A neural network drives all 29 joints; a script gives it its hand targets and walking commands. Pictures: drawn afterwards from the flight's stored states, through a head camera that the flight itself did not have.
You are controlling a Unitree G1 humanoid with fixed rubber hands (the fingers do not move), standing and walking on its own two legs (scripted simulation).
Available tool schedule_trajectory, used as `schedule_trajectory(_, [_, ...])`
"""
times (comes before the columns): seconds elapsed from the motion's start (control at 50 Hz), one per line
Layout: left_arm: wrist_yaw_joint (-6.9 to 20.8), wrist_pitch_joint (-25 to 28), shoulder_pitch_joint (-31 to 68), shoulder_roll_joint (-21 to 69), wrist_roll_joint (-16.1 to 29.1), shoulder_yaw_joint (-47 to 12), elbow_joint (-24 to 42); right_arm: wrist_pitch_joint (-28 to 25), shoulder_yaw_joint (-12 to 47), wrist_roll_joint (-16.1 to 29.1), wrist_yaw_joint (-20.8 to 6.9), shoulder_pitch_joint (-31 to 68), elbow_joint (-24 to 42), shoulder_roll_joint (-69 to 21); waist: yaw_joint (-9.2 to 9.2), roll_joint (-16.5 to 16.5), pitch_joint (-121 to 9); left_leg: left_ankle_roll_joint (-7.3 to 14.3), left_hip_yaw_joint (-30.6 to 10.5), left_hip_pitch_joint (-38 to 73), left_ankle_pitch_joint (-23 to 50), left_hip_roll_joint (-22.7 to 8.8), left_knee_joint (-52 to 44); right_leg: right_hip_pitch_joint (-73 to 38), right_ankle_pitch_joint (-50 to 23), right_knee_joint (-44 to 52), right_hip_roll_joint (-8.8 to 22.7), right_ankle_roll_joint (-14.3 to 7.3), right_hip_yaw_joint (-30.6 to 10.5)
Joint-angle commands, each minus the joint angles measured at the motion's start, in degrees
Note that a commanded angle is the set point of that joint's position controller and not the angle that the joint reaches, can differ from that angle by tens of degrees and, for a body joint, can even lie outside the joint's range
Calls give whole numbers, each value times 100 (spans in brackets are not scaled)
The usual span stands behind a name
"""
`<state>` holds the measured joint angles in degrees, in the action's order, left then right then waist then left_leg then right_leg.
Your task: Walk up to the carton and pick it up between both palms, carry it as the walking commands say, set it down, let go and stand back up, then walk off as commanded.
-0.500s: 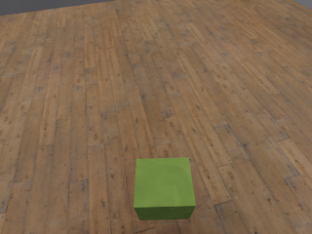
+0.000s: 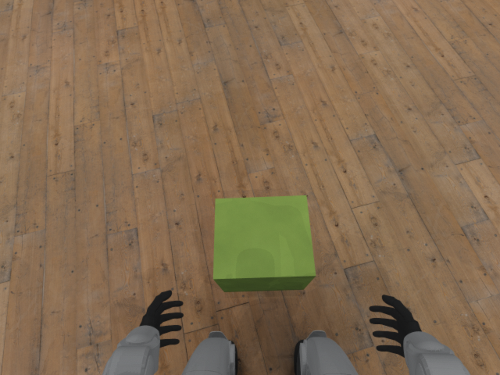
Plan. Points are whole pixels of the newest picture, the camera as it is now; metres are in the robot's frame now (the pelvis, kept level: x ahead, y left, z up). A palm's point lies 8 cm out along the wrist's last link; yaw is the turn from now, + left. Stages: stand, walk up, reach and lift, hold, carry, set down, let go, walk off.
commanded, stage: reach and lift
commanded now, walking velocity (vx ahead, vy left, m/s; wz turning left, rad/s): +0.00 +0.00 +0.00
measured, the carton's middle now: (262, 247) +0.45 +0.02 -0.59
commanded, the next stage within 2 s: none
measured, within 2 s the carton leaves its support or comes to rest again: neither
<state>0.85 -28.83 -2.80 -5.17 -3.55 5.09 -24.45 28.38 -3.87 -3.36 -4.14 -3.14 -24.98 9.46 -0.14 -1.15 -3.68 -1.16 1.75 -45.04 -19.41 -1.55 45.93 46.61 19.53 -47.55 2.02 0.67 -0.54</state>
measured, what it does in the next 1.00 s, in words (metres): lowers itself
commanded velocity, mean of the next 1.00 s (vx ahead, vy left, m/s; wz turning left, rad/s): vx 0.00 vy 0.00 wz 0.00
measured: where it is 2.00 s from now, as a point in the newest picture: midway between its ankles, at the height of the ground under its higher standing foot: outside the picture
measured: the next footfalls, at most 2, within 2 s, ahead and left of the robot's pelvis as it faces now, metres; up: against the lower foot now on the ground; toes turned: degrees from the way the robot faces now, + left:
none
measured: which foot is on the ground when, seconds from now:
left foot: down 0.00-1.00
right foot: down 0.00-1.00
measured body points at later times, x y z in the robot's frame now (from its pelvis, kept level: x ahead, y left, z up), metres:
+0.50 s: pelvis -0.06 -0.01 -0.05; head +0.11 -0.01 +0.36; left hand +0.26 +0.23 -0.15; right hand +0.29 -0.23 -0.15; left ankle +0.02 +0.13 -0.70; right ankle +0.02 -0.13 -0.70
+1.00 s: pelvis -0.06 +0.00 -0.08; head +0.22 -0.01 +0.28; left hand +0.41 +0.24 -0.17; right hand +0.44 -0.24 -0.18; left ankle +0.02 +0.13 -0.70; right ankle +0.02 -0.13 -0.70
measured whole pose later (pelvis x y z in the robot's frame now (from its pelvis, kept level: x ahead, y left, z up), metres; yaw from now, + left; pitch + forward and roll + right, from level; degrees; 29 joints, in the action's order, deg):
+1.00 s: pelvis -0.06 +0.00 -0.08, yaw +1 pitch +40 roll +1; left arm 1.2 -12.4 52.9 -17.6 4.9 16.4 -47.0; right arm 12.3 -13.1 2.9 -4.5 56.6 -52.1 22.8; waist -1.7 -0.7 -2.8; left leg -1.6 0.8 -84.1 -18.7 -1.8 63.3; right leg 85.4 18.5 -64.3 1.7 0.5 -0.7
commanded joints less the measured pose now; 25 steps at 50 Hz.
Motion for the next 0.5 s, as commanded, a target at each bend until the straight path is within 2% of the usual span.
schedule_trajectory(0.0, [22, 218, -33, -516, 145, 61, 539, -179, -143, 115, 21, 30, 489, 510, -45, 45, -2285, 51, -43, 1081, 2059, 461, -25, -1141, -2101, -21, -425, -143, 35])
schedule_trajectory(0.12, [43, 187, 673, -738, 314, 97, 660, -112, -243, 255, 75, 859, 486, 622, -38, 69, -1570, 114, 78, 636, 327, 427, 148, -627, -186, -54, -392, -161, 69])
schedule_trajectory(0.2, [25, 147, 1418, -905, 418, 263, 532, -53, -268, 344, 127, 1853, 369, 644, -56, -41, -1332, 158, 131, 264, -310, 378, 340, -524, 533, -125, -354, -108, 96])
schedule_trajectory(0.32, [-5, 217, 2299, -1090, 539, 465, -20, -78, -311, 374, 217, 2891, -193, 870, -75, -178, -1612, 154, 127, -146, -201, 336, 662, -500, 420, -384, -354, -18, 145])
schedule_trajectory(0.48, [-86, 679, 3916, -1447, 773, 585, -658, -518, -423, 578, 225, 4384, -988, 1381, -150, -33, -2482, 55, 139, -659, 3, 340, 872, -169, 69, -692, -368, 22, 131])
